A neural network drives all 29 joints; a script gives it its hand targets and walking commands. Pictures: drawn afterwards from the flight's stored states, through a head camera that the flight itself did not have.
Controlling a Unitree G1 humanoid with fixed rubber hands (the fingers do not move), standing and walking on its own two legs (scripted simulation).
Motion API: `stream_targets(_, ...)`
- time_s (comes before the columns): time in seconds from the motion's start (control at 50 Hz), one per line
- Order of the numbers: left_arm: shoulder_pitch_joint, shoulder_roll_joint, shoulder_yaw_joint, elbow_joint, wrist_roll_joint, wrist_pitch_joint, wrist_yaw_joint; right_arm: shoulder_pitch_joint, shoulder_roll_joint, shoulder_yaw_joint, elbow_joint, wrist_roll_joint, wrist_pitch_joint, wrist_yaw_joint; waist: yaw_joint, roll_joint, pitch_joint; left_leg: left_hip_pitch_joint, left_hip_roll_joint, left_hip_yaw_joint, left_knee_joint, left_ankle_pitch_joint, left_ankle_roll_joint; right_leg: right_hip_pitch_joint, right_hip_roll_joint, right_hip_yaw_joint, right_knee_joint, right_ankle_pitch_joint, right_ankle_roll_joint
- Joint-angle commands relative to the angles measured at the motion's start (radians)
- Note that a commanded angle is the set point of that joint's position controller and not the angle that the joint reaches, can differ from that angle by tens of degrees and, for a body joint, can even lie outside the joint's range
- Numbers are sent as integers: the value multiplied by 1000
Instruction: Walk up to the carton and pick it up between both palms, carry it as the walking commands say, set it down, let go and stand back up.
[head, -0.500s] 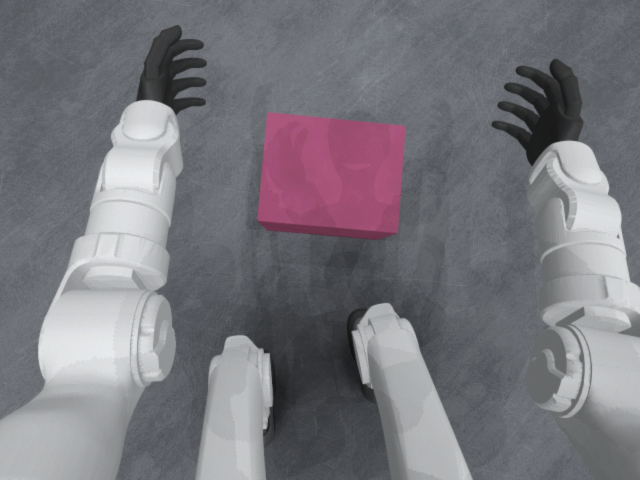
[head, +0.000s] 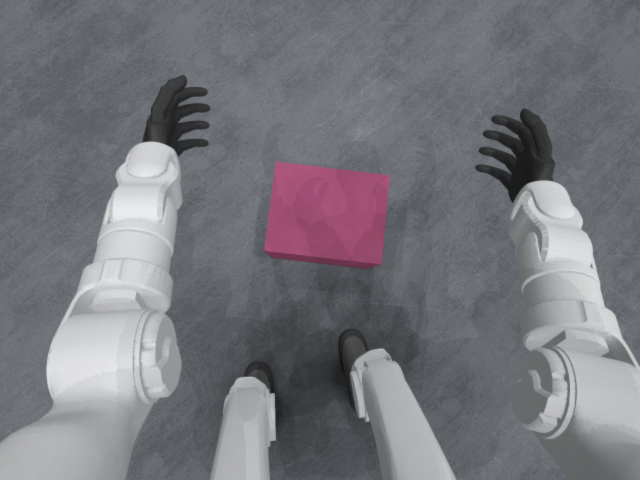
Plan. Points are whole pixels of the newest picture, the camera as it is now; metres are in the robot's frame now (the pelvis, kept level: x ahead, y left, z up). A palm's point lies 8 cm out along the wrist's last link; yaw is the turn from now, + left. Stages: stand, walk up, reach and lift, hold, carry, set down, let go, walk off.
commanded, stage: let go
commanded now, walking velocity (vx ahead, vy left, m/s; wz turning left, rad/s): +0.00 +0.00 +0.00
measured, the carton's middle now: (325, 220) +0.49 -0.08 -0.57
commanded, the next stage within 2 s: stand in 1.26 s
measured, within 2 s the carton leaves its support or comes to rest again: neither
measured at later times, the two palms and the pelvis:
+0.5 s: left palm (71, 283) +0.37 +0.19 -0.01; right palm (594, 284) +0.30 -0.25 +0.02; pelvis +0.06 +0.00 +0.08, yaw -1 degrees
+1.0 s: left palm out of the picture +0.26 +0.25 +0.04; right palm (597, 388) +0.23 -0.21 +0.05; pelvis +0.08 +0.03 +0.11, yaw -3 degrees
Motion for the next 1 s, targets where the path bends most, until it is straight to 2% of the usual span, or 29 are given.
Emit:
stream_targets(0.0,-75,29,28,-155,45,-34,33,-20,-118,29,-135,-14,-48,31,6,65,-892,375,-62,108,-125,340,8,794,29,-60,-56,548,39)
stream_targets(0.08,73,-20,12,-247,54,-59,87,113,-172,51,-214,-32,-80,60,-12,21,-980,419,-65,98,-159,500,-2,955,31,-45,-53,742,31)
stream_targets(0.1,154,-34,4,-304,54,-67,102,164,-179,68,-242,-35,-85,66,16,3,-980,427,-68,98,-178,525,-5,1029,31,-40,-61,771,27)
stream_targets(0.12,239,-51,-3,-304,66,-66,113,245,-168,76,-265,-48,-83,74,11,-9,-1014,463,-66,94,-182,564,-4,1067,31,-30,-74,793,29)
stream_targets(0.14,251,-72,-1,-347,59,-67,118,274,-181,97,-282,-44,-80,83,-11,-31,-990,442,-68,94,-193,538,-10,1119,32,-16,-85,834,22)
stream_targets(0.18,463,-83,-26,-425,64,-71,120,467,-148,155,-344,-42,-73,101,14,-93,-965,455,-73,93,-247,539,5,1272,23,-5,-102,873,33)
stream_targets(0.2,525,-97,-45,-462,55,-75,111,546,-130,184,-357,-40,-72,105,20,-92,-937,463,-71,98,-275,515,-1,1315,21,11,-126,873,28)
stream_targets(0.24,502,-79,-57,-508,30,-84,105,521,-140,203,-381,-13,-75,113,28,-91,-805,439,-63,90,-331,421,7,1306,14,23,-159,813,31)
stream_targets(0.28,545,-93,-65,-505,18,-85,94,569,-136,237,-366,28,-80,120,64,-50,-625,548,-47,102,-363,322,16,1188,25,16,-227,615,38)
stream_targets(0.3,565,-109,-80,-483,8,-92,85,583,-131,249,-365,30,-87,122,46,-42,-568,575,-42,93,-383,291,9,1181,27,23,-260,583,31)
stream_targets(0.32,605,-84,-78,-502,3,-106,74,660,-116,267,-340,36,-93,116,61,-27,-511,597,-32,93,-395,265,8,1205,20,32,-282,561,28)
stream_targets(0.36,618,-78,-87,-471,-29,-120,56,686,-102,287,-325,53,-107,105,54,4,-406,632,-26,89,-430,200,11,1198,15,38,-324,478,24)
stream_targets(0.4,719,-70,-96,-441,-28,-125,48,771,-95,314,-307,61,-113,95,63,16,-336,690,-21,91,-466,182,10,1222,14,32,-361,425,23)
stream_targets(0.42,779,-88,-116,-423,-35,-132,43,833,-98,316,-286,60,-119,88,68,54,-309,743,-21,90,-481,190,8,1222,13,33,-380,407,23)
stream_targets(0.44,794,-72,-117,-386,-48,-132,38,820,-85,328,-301,68,-119,82,85,29,-278,794,-15,77,-494,180,17,1204,20,24,-392,359,28)
stream_targets(0.46,845,-75,-122,-385,-43,-132,38,887,-99,333,-294,58,-117,77,78,34,-262,792,-16,89,-491,183,14,1233,18,35,-400,386,26)
stream_targets(0.48,942,-66,-105,-395,-31,-137,38,971,-100,335,-317,50,-122,73,97,34,-245,842,-18,85,-510,221,10,1276,18,27,-415,396,30)
stream_targets(0.5,970,-70,-116,-380,-47,-142,33,997,-99,351,-333,55,-129,68,75,-1,-228,873,-17,74,-534,233,15,1309,24,23,-426,423,29)
stream_targets(0.58,1018,-52,-128,-456,-65,-168,28,1023,-118,356,-416,49,-145,43,90,0,-192,974,-18,72,-575,278,15,1405,33,16,-452,458,30)
stream_targets(0.62,1063,-43,-140,-457,-79,-168,22,1032,-123,358,-453,53,-147,34,96,-42,-160,1036,-11,64,-596,310,17,1420,43,5,-472,433,32)
stream_targets(0.72,1153,-23,-155,-534,-101,-164,0,1058,-123,389,-512,57,-126,31,114,-61,-8,1145,14,61,-673,280,23,1469,58,-18,-527,284,33)
stream_targets(0.74,1165,-32,-164,-522,-89,-155,-5,1060,-132,381,-500,55,-117,30,121,-7,25,1145,18,64,-691,257,17,1494,52,-27,-541,261,31)
stream_targets(0.76,1212,-48,-183,-506,-100,-146,-9,1091,-111,401,-480,63,-104,32,124,-24,63,1149,25,61,-717,249,20,1505,60,-32,-550,243,34)
stream_targets(0.8,1210,-23,-185,-548,-91,-124,-15,1079,-120,383,-472,53,-83,34,123,20,114,1162,30,62,-724,229,16,1508,59,-38,-554,219,30)
stream_targets(0.84,1207,-45,-193,-570,-88,-109,-20,1077,-131,382,-457,42,-60,40,129,10,140,1214,36,66,-729,271,8,1505,58,-46,-563,198,32)
stream_targets(0.92,1226,-56,-219,-603,-111,-70,-30,1089,-118,381,-446,31,-25,43,125,32,202,1213,41,80,-751,208,17,1521,65,-48,-565,176,24)
stream_targets(0.94,1237,-35,-203,-625,-97,-60,-32,1110,-138,361,-442,27,-20,44,126,64,189,1232,35,89,-741,248,10,1530,58,-44,-571,205,23)
stream_targets(0.96,1251,-42,-196,-626,-98,-59,-33,1097,-147,358,-450,16,-16,41,141,12,187,1241,32,80,-741,279,13,1535,63,-41,-570,213,25)
stream_targets(0.98,1247,-35,-193,-628,-98,-59,-34,1116,-140,357,-459,13,-12,37,126,17,170,1261,25,79,-727,327,14,1534,60,-31,-572,251,21)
